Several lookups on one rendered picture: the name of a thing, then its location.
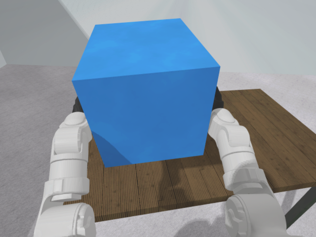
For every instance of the right robot hand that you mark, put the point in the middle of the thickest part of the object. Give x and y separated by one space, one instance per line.
218 103

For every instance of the right robot forearm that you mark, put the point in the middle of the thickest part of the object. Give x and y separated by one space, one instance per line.
242 173

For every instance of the right robot upper arm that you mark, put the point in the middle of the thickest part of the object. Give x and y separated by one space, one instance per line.
254 215

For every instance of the left robot forearm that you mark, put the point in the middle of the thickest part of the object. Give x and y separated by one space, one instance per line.
69 157

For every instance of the table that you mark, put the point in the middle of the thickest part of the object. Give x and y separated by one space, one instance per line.
285 149

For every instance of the left robot hand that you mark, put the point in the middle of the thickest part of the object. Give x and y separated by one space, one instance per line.
77 106

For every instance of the left robot upper arm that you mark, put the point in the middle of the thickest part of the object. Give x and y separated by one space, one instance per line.
71 220

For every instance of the carton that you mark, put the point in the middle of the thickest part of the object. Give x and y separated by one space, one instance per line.
147 90

